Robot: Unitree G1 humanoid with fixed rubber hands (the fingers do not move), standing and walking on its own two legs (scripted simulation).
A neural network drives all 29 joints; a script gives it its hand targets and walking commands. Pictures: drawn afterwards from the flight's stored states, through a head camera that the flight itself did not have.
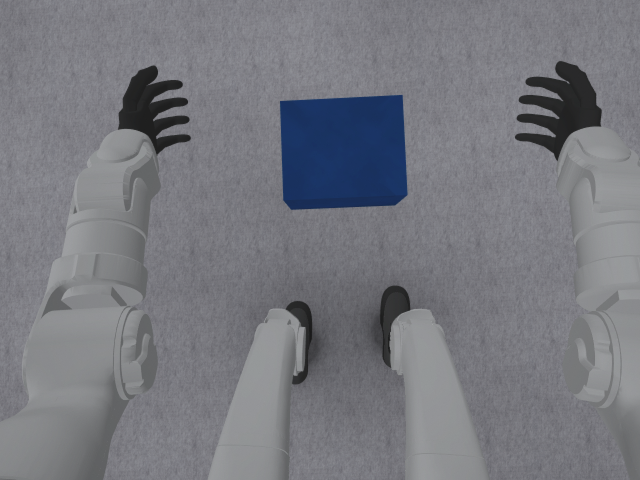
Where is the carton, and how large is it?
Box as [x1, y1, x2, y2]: [280, 95, 407, 209]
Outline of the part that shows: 402,95 280,101 283,200 291,209 392,205 398,202 407,194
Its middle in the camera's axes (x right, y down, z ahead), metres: +0.05 -0.20 +0.93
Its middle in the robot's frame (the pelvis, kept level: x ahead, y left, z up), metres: +0.58 +0.00 -0.59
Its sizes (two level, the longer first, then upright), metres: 0.271 0.222 0.165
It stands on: the floor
